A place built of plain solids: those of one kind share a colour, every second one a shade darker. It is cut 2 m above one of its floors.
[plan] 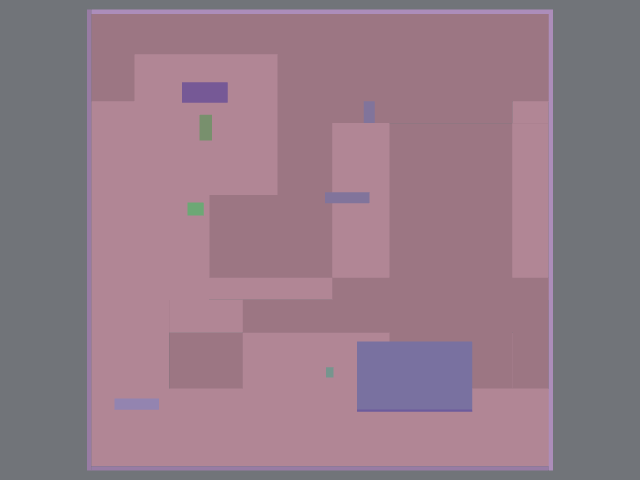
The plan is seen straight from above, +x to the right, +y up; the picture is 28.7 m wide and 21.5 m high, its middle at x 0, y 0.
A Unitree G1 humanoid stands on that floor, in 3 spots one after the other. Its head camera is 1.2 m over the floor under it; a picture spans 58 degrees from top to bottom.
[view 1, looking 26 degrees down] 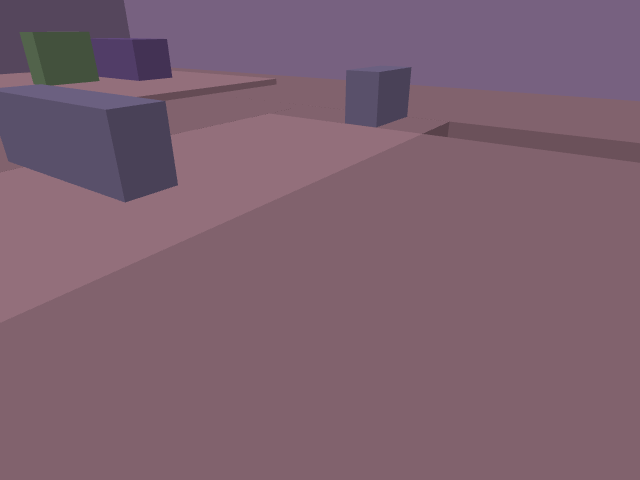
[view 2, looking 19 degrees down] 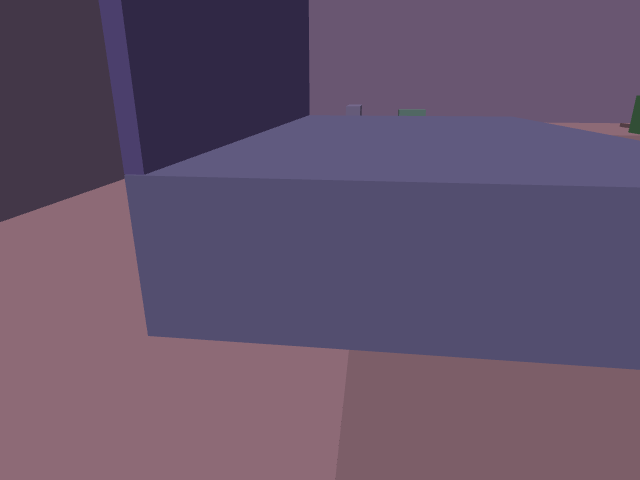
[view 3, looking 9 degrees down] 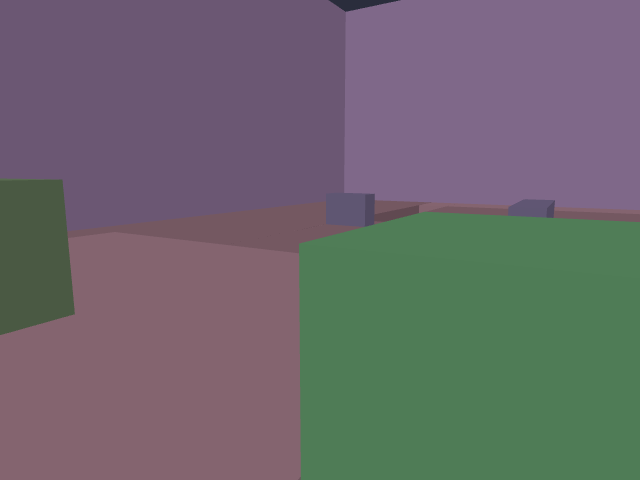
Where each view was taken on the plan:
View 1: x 5.23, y -0.05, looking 125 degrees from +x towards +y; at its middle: floor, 2.74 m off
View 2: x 8.65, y -6.57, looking -173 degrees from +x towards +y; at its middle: stage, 1.95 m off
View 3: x -6.58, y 1.25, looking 31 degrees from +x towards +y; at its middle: bin_small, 0.82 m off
